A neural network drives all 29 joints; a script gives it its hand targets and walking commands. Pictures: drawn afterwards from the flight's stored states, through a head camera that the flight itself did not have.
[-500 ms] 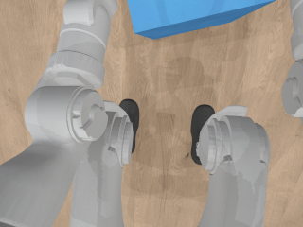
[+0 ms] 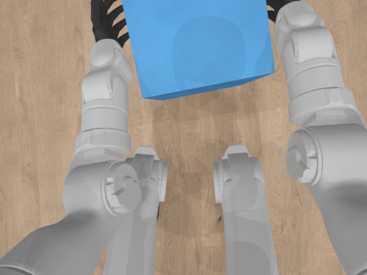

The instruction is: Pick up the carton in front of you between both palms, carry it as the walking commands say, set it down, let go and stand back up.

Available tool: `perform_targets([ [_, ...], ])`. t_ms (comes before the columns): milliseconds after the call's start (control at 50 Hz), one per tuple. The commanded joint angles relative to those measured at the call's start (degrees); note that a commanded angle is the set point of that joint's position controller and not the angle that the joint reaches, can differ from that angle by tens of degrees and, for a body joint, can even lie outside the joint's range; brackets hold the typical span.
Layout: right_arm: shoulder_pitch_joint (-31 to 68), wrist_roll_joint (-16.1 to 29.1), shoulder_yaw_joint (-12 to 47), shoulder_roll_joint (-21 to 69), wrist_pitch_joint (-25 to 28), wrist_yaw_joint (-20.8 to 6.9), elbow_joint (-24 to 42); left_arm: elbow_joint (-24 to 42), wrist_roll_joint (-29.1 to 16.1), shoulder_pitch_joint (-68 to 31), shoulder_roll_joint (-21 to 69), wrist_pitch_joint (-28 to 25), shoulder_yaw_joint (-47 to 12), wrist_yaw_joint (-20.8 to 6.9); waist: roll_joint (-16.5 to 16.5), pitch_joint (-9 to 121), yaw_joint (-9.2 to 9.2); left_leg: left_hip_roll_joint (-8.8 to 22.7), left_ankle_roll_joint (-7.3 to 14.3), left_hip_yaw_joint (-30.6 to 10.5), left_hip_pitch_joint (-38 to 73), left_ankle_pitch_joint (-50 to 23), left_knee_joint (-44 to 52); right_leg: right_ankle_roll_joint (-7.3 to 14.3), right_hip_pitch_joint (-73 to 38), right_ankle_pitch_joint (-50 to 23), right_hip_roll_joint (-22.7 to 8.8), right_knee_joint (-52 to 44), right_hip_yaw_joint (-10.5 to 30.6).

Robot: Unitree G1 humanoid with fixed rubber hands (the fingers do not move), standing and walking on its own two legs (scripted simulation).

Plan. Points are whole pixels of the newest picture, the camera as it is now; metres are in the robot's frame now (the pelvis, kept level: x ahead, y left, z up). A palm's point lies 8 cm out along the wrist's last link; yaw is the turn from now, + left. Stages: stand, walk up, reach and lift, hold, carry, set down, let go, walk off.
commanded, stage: reach and lift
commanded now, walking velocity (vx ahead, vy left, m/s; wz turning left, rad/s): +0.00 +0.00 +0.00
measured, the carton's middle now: (195, 41) +0.54 -0.04 -0.17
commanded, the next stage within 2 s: none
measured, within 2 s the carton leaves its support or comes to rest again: neither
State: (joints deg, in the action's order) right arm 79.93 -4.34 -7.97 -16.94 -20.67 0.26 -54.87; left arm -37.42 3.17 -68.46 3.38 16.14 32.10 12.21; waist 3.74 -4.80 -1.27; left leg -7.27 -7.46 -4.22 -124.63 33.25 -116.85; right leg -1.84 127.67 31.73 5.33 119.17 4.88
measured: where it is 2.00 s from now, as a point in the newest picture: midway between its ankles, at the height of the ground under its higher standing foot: (191, 203)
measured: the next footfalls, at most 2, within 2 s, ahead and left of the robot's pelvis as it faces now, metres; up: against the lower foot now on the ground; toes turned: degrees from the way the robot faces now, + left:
none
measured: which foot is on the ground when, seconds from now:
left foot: down 0.00-1.00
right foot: down 0.00-1.00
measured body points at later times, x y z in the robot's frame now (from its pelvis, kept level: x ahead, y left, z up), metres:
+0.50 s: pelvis +0.00 +0.01 +0.11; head +0.26 -0.04 +0.48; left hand +0.51 +0.12 +0.06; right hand +0.51 -0.18 +0.04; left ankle +0.12 +0.15 -0.37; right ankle +0.11 -0.12 -0.37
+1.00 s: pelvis +0.05 +0.01 +0.25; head +0.20 -0.02 +0.67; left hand +0.46 +0.13 +0.22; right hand +0.45 -0.17 +0.20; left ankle +0.12 +0.15 -0.37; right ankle +0.11 -0.12 -0.37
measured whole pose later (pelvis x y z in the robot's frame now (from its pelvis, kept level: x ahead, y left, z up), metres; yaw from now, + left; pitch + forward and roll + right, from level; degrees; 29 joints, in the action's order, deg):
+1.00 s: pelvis +0.05 +0.01 +0.25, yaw -4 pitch +30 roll +1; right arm 38.3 -14.1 -20.1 2.6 -21.0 0.2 -37.9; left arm -32.7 12.1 -35.7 9.6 17.3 27.2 5.2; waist 1.7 12.6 -0.9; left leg -5.6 -3.0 -7.5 -72.4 25.5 -68.3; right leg -1.9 73.7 24.3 4.8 68.4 6.8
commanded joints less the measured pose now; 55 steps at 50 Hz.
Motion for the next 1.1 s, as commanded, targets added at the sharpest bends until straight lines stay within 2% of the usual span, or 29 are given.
perform_targets([
  [0,25.68,2.68,10.84,62.25,1.58,-14.66,3.93,-3.29,-0.79,-41.04,51.4,3.01,-25.14,-16.86,-10.77,60.6,-0.87,-3.62,5.16,12.17,23.0,-10.02,12.09,1.04,-39.18,-12.53,2.22,-17.34,-8.19],
  [40,25.52,0.19,7.25,61.94,1.34,-15.15,1.71,-4.87,1.87,-40.09,51.37,3.52,-22.2,-17.13,-10.07,58.01,-1.22,-3.57,5.35,11.65,24.31,-7.78,14.87,1.43,-36.35,-8.1,2.59,-19.77,-8.52],
  [80,25.98,-1.49,4.76,61.57,1.34,-15.48,0.79,-5.33,3.37,-40.06,51.3,3.73,-20.7,-17.45,-9.53,58.35,-1.02,-3.47,5.33,11.25,25.84,-7.11,17.09,1.7,-36.04,-6.69,2.78,-21.59,-8.71],
  [180,26.86,-2.95,3.07,62.81,1.27,-15.65,1.52,-4.83,3.67,-40.52,53.45,4.23,-21.87,-18.34,-8.1,63.68,0.06,-3.54,4.81,11.05,30.44,-6.6,21.46,2.0,-40.37,-6.29,3.05,-25.64,-9.07],
  [300,25.42,-1.5,6.54,67.53,-0.02,-15.79,6.95,-2.33,1.07,-38.63,58.14,5.59,-27.78,-19.93,-6.99,73.94,1.51,-3.84,4.23,11.34,37.23,-9.91,25.6,1.51,-49.69,-11.12,3.18,-29.5,-9.72],
  [420,20.2,1.32,12.4,72.57,-1.21,-15.5,12.53,-0.22,-1.43,-31.79,61.63,6.49,-33.6,-21.17,-7.63,78.08,1.48,-3.99,4.0,10.77,42.17,-14.72,29.6,0.67,-58.48,-17.34,3.35,-33.1,-9.52],
  [540,13.02,1.95,15.19,75.71,-0.88,-14.72,14.68,-0.81,-1.89,-23.44,63.15,5.98,-36.37,-21.85,-8.03,73.52,1.18,-3.87,4.14,9.19,45.77,-16.51,34.72,0.31,-63.88,-19.88,3.62,-38.04,-8.32],
  [700,4.04,0.26,14.92,77.71,0.93,-13.69,14.4,-3.23,-0.15,-12.9,63.69,4.52,-36.51,-22.29,-6.88,64.36,1.05,-3.37,4.5,7.1,52.71,-15.89,43.27,0.58,-69.83,-19.02,3.66,-46.35,-6.37],
  [860,-3.53,-0.54,15.71,79.07,2.35,-13.35,16.2,-3.9,1.3,-3.43,64.65,3.47,-37.63,-22.55,-5.32,58.58,1.07,-2.75,4.91,5.15,63.18,-17.43,52.37,1.05,-77.9,-19.73,3.28,-54.89,-4.83],
  [1080,-15.21,-0.49,19.47,80.07,2.74,-13.34,20.65,-2.36,1.93,9.79,65.58,3.23,-41.63,-23.01,-4.56,50.46,1.21,-1.26,5.41,2.13,80.22,-23.04,65.87,1.43,-92.04,-24.19,2.22,-67.68,-2.77],
])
